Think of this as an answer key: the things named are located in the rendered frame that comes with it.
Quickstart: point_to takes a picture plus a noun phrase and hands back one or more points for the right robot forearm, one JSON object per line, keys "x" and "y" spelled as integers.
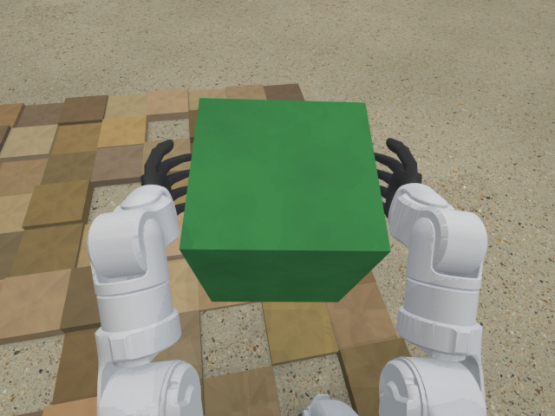
{"x": 446, "y": 250}

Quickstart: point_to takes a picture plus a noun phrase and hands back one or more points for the right robot shin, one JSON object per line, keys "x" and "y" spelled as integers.
{"x": 320, "y": 397}

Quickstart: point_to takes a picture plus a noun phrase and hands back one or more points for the left robot forearm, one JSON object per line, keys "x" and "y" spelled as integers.
{"x": 127, "y": 252}

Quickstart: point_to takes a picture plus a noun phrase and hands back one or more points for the robot right upper arm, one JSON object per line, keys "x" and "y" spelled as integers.
{"x": 412, "y": 386}

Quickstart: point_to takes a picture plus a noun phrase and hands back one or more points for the robot left upper arm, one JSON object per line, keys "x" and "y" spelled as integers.
{"x": 162, "y": 388}

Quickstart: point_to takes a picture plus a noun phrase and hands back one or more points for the carton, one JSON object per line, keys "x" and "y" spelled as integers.
{"x": 283, "y": 202}

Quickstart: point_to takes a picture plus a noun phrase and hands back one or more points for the right robot hand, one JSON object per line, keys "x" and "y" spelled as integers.
{"x": 404, "y": 172}

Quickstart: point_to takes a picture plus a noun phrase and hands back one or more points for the left robot hand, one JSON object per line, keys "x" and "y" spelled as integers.
{"x": 156, "y": 171}

